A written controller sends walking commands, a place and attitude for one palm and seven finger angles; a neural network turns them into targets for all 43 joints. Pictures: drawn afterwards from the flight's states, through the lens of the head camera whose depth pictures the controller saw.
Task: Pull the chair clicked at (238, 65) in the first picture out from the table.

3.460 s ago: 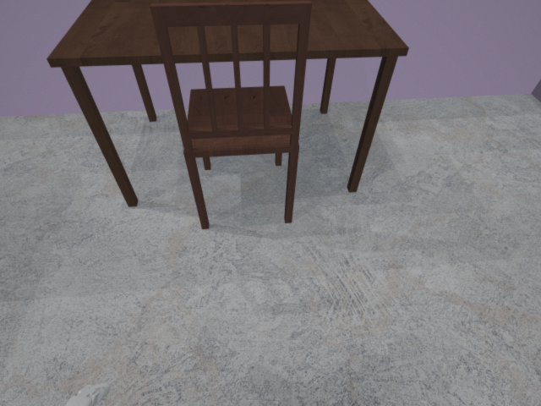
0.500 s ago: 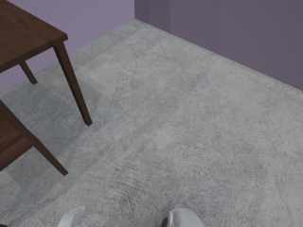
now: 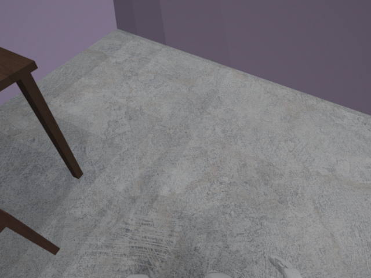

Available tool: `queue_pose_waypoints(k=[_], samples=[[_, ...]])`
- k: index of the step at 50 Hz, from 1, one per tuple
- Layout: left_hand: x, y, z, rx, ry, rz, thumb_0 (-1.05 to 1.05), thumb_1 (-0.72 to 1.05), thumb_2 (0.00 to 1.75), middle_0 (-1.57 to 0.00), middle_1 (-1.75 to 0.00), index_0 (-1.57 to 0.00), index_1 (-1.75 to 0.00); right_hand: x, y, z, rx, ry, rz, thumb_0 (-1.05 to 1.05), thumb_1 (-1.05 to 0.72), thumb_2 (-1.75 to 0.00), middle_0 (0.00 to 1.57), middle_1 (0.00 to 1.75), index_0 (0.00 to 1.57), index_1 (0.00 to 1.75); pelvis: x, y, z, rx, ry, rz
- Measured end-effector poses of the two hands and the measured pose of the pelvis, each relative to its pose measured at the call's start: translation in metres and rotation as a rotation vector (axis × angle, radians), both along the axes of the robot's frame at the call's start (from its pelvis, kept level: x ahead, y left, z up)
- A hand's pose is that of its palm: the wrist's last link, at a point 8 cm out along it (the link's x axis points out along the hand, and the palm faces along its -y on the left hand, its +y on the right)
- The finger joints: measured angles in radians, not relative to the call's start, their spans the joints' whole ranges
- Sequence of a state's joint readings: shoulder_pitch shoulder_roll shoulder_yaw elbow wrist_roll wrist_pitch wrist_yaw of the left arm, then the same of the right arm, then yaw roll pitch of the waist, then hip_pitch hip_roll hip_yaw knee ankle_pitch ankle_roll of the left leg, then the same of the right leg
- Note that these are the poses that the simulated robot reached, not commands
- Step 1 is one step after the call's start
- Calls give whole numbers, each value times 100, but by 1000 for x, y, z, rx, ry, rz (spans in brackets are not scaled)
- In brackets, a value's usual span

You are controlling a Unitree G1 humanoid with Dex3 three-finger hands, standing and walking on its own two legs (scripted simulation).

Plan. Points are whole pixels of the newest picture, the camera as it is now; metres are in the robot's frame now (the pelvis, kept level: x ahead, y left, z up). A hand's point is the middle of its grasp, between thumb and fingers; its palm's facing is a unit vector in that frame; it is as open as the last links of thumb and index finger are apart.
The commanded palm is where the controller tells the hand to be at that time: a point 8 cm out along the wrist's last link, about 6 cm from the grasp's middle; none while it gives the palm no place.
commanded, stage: walk to a spot facing it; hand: left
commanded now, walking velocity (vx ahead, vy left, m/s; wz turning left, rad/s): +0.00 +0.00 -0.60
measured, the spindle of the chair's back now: out of the picture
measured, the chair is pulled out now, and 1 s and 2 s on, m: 0.00 0.00 0.00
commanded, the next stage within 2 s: turn to face it in 1.60 s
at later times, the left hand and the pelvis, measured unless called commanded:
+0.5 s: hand (126, 266) +0.16 +0.14 -0.15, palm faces -0.33 -0.91 -0.24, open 7.4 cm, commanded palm none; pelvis -0.01 -0.01 +0.00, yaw -20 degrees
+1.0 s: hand out of the picture +0.11 +0.13 -0.14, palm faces -0.46 -0.86 -0.21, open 7.3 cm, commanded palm none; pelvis +0.00 -0.02 +0.02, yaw -35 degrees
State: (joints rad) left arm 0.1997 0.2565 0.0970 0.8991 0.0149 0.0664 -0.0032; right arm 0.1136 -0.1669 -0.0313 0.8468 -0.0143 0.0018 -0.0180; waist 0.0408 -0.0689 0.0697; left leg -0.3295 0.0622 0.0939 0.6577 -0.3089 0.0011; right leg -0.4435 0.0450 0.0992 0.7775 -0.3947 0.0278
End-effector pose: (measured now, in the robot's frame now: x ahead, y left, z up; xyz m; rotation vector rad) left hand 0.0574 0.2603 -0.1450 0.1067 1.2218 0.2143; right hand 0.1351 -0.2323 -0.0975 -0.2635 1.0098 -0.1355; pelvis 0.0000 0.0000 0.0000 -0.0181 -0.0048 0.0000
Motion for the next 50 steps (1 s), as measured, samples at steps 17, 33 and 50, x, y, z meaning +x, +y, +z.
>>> queue_pose_waypoints(k=[17, 33, 50], samples=[[48, 1, 19, -6, 81, -257, 1, 91, 90, -20, -30, -20, -30, -152, 10, -2, 38, 214, -360, 0, -90, -90, 20, 30, 20, 30, 0, 22, 19, -14, 2, -236], [123, -112, 51, 76, -128, -553, 0, 91, 90, -20, -30, -20, -30, -257, -30, -42, 163, 304, -624, 1, -91, -90, 20, 30, 19, 30, -25, -30, 11, 42, -16, -447], [75, -85, 33, 25, 80, -578, 0, 91, 90, -20, -30, -20, -30, -180, -67, 1, 60, 54, -628, 1, -91, -90, 20, 30, 20, 30, 0, -25, 21, 26, 2, -618]])
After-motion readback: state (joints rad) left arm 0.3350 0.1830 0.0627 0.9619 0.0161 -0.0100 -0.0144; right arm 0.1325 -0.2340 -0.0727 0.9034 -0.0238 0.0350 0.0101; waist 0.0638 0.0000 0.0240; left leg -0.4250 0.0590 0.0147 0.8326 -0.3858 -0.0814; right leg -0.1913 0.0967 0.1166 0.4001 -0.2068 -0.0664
